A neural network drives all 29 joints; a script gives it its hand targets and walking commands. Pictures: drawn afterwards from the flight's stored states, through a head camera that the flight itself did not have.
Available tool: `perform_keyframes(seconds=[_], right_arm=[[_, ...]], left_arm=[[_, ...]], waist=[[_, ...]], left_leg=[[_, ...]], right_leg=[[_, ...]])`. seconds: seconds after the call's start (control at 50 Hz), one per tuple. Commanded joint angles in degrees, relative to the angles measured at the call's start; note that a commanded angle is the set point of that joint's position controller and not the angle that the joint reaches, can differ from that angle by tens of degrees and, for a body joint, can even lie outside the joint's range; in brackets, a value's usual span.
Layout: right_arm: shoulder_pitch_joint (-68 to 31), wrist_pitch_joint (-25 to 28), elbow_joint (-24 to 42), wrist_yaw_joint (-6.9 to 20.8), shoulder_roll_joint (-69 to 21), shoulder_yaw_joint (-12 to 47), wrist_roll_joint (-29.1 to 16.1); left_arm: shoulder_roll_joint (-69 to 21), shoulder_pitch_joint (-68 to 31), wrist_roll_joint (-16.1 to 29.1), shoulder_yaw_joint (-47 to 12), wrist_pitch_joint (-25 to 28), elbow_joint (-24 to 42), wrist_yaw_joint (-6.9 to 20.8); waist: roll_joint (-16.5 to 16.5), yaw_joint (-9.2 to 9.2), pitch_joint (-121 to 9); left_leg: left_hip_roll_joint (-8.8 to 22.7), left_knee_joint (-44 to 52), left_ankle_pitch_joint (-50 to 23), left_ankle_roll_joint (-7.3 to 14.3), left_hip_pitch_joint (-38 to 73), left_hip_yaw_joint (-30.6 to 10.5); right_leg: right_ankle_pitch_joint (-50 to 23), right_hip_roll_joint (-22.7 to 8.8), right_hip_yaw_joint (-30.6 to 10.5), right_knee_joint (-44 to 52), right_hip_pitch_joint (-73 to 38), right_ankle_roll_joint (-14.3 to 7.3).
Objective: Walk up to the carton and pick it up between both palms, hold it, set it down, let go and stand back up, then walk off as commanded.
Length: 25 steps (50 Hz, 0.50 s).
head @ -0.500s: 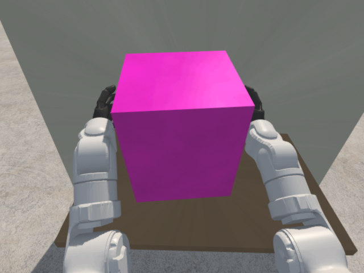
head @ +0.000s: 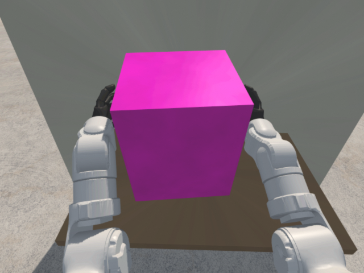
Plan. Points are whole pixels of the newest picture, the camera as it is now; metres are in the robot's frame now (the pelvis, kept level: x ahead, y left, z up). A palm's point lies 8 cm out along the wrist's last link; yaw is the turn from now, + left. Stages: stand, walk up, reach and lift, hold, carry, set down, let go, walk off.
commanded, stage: hold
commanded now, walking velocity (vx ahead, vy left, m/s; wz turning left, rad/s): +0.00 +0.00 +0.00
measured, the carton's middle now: (179, 126) +0.39 +0.00 +0.20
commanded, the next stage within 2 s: none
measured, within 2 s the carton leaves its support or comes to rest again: neither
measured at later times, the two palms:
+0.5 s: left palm (102, 122) +0.37 +0.16 +0.23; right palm (250, 121) +0.36 -0.15 +0.22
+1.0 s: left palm (104, 122) +0.37 +0.16 +0.23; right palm (252, 122) +0.36 -0.15 +0.22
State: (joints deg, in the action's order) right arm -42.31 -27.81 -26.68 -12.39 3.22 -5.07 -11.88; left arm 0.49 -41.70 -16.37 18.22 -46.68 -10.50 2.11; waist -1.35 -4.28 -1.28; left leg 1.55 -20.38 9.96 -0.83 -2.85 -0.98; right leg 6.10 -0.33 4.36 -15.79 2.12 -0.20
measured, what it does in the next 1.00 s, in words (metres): stands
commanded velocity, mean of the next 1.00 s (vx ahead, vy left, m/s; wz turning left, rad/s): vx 0.00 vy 0.00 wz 0.00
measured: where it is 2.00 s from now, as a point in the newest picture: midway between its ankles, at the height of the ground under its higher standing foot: outside the picture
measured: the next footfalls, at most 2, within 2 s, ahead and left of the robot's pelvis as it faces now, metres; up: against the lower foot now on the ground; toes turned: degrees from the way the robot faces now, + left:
none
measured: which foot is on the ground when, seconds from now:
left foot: down 0.00-1.00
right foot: down 0.00-1.00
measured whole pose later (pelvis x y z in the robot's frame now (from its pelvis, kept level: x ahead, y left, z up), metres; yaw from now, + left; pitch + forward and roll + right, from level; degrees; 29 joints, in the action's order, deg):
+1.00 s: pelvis +0.00 +0.00 +0.00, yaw +0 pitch -8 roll -1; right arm -42.5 -27.4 -27.7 -12.2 3.3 -5.0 -11.7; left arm 0.4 -41.9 -16.6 18.3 -46.7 -11.2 2.0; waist -1.5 -4.1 -1.1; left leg 1.6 -20.2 9.9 -0.8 -2.8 -0.8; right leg 6.1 -0.3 4.1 -15.9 2.2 -0.2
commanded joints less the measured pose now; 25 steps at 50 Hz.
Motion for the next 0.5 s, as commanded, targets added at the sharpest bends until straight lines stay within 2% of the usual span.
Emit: perform_keyframes(seconds=[0.0, 0.04, 0.06, 0.08, 0.1, 0.14, 0.2, 0.24, 0.26, 0.28, 0.34, 0.36, 0.38, 0.4, 0.42, 0.46, 0.48], right_arm=[[-53.6, 4.7, 18.84, 8.09, -31.51, 21.13, -6.79], [-53.02, 4.77, 17.31, 8.12, -31.54, 20.62, -6.47], [-53.75, 4.74, 15.45, 8.33, -31.03, 19.89, -6.12], [-54.08, 5.01, 15.88, 8.52, -31.73, 20.41, -6.52], [-53.65, 5.36, 17.81, 8.53, -31.57, 21.06, -6.95], [-55.01, 5.27, 18.04, 8.28, -31.49, 21.44, -6.77], [-53.18, 5.06, 16.38, 8.24, -31.35, 20.19, -6.29], [-54.78, 5.6, 17.48, 8.23, -31.89, 20.78, -6.52], [-53.68, 5.39, 16.29, 8.31, -31.56, 20.67, -6.49], [-53.54, 5.17, 14.86, 8.35, -31.28, 19.97, -5.99], [-53.3, 5.67, 17.7, 8.03, -31.73, 21.44, -6.9], [-53.75, 5.68, 18.47, 7.96, -31.42, 21.71, -7.57], [-53.75, 5.71, 19.2, 7.88, -31.78, 22.23, -7.7], [-53.99, 5.76, 19.67, 7.82, -31.25, 22.06, -7.75], [-54.31, 5.73, 20.5, 7.81, -31.13, 22.46, -7.85], [-53.71, 5.51, 19.97, 7.83, -31.06, 21.56, -7.71], [-52.69, 5.19, 19.45, 7.87, -31.55, 21.97, -7.61]], left_arm=[[-30.52, -40.69, 10.0, -24.86, 4.63, 6.79, 8.61], [-30.07, -40.44, 9.29, -24.04, 4.63, 6.38, 9.11], [-30.31, -41.81, 8.87, -23.71, 4.71, 4.33, 9.03], [-30.79, -42.6, 9.45, -24.37, 4.99, 6.42, 8.91], [-31.64, -42.3, 10.47, -25.88, 5.12, 7.77, 8.59], [-30.7, -40.87, 10.01, -24.66, 5.2, 6.61, 8.45], [-30.76, -40.17, 9.57, -24.27, 4.85, 5.08, 8.57], [-31.48, -41.54, 9.95, -24.58, 5.2, 5.69, 8.73], [-31.18, -40.84, 9.99, -24.85, 5.12, 5.46, 8.62], [-30.11, -40.93, 9.16, -22.91, 5.07, 4.27, 8.83], [-31.17, -42.11, 10.46, -25.97, 5.44, 8.71, 8.59], [-31.68, -41.94, 10.58, -26.73, 5.36, 8.27, 8.31], [-31.39, -41.68, 10.89, -26.99, 5.48, 9.04, 8.17], [-32.17, -41.73, 11.33, -27.8, 5.52, 8.96, 8.11], [-31.74, -40.32, 10.68, -26.82, 5.14, 8.04, 8.02], [-32.45, -40.6, 11.19, -27.67, 5.17, 8.43, 8.19], [-31.76, -39.98, 10.29, -26.06, 5.14, 8.97, 8.14]], waist=[[2.57, -0.23, -22.87], [2.18, -0.06, -23.17], [3.46, -0.14, -20.76], [3.46, 0.02, -23.24], [3.96, -0.66, -24.98], [2.9, 0.44, -24.95], [3.07, -0.51, -21.53], [2.76, -0.17, -24.45], [3.17, -0.78, -22.84], [2.46, -0.34, -21.71], [3.88, -0.69, -27.03], [4.45, -0.9, -26.17], [3.95, -0.71, -27.3], [4.42, -1.16, -26.86], [3.97, -0.24, -26.33], [3.99, -1.16, -24.77], [2.97, 0.04, -23.95]], left_leg=[[-4.51, 3.46, -9.4, 0.34, -1.86, 2.01], [-4.47, 3.97, -7.83, 0.64, -2.13, 2.4], [-4.36, 4.54, -5.75, 0.37, -3.1, 2.33], [-4.26, 4.1, -7.97, 0.28, -2.53, 2.41], [-4.21, 3.44, -9.95, -0.21, -1.49, 2.2], [-4.6, 3.35, -11.13, 0.1, -0.75, 2.23], [-4.44, 3.55, -9.26, 0.08, -1.88, 2.12], [-4.42, 3.5, -9.2, 0.34, -1.7, 2.27], [-4.42, 3.69, -9.0, 0.06, -1.68, 2.08], [-4.47, 4.12, -8.11, 0.57, -1.61, 2.28], [-4.57, 2.49, -13.16, -0.22, 0.56, 2.29], [-4.55, 2.23, -14.0, -0.61, 1.02, 2.21], [-4.6, 1.8, -15.33, -0.66, 1.59, 1.97], [-4.54, 1.76, -15.16, -1.03, 1.83, 1.78], [-4.43, 2.1, -14.5, -0.58, 1.32, 2.02], [-4.32, 2.27, -13.83, -0.75, 0.52, 1.78], [-4.43, 2.54, -14.03, -0.48, 0.29, 2.01]], right_leg=[[-5.58, 3.7, -1.07, -0.16, -12.89, 1.14], [-4.16, 3.62, -1.14, 0.38, -13.08, 1.11], [-1.79, 3.58, -1.11, 0.22, -11.86, 0.78], [-3.39, 3.93, -0.89, -0.1, -12.38, 0.92], [-5.15, 4.01, -0.91, -0.55, -13.11, 0.8], [-5.55, 4.19, -0.85, 0.03, -13.12, 1.21], [-4.57, 3.92, -1.12, 0.29, -12.09, 0.91], [-4.69, 4.05, -0.83, -0.12, -13.56, 0.97], [-4.67, 3.99, -1.06, 0.1, -12.62, 0.95], [-3.7, 3.73, -0.93, 0.39, -12.24, 1.02], [-7.77, 4.04, -0.83, -0.35, -13.85, 0.97], [-7.53, 4.37, -0.85, -0.19, -13.2, 0.93], [-8.32, 4.48, -0.81, -0.37, -13.33, 0.82], [-7.45, 4.62, -0.76, -0.26, -12.87, 0.86], [-7.73, 4.46, -0.9, 0.08, -13.0, 0.83], [-7.29, 4.54, -1.05, -0.16, -12.81, 0.74], [-7.13, 4.32, -0.99, -0.15, -12.98, 1.0]])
